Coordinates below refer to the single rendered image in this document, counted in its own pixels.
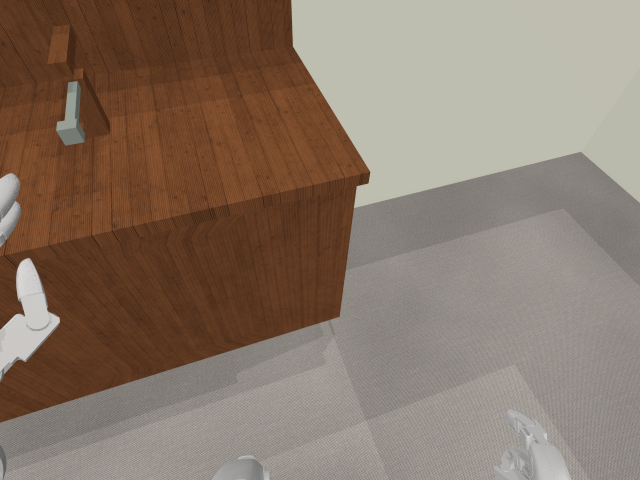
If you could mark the robot left thigh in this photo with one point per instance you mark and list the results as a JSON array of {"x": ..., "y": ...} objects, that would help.
[{"x": 243, "y": 469}]

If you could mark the left robot hand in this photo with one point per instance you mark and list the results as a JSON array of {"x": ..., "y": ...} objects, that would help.
[{"x": 22, "y": 335}]

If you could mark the tap lever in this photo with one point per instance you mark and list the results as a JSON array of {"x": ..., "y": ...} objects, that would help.
[{"x": 70, "y": 131}]

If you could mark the right robot hand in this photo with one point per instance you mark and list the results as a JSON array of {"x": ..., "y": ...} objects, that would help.
[{"x": 543, "y": 461}]

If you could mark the counter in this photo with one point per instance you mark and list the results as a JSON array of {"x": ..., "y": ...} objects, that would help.
[{"x": 209, "y": 208}]

